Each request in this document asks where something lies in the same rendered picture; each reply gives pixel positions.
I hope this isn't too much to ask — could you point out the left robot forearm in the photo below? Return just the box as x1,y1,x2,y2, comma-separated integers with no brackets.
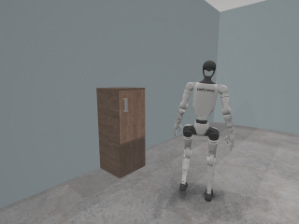
175,102,185,125

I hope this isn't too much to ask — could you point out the robot right hand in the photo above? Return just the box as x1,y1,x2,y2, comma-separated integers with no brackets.
224,134,235,151

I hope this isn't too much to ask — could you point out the cupboard door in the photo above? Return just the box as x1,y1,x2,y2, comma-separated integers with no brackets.
119,90,145,144

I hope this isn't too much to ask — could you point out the handle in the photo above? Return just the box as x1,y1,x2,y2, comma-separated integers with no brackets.
123,98,128,112

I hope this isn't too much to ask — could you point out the robot torso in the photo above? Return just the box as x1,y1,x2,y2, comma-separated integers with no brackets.
192,80,219,136

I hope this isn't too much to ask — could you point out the right robot forearm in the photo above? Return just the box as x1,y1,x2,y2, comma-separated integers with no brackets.
224,107,234,134

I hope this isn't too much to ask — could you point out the robot left hand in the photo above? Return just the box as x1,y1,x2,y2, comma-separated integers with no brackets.
174,123,182,136

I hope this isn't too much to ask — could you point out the robot right upper arm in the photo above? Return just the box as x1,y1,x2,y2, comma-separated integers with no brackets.
218,84,231,115

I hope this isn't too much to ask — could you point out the right robot foot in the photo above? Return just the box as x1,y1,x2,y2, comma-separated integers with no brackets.
205,189,213,202

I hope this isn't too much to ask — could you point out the robot left upper arm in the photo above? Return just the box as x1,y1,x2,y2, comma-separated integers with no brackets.
180,82,196,110

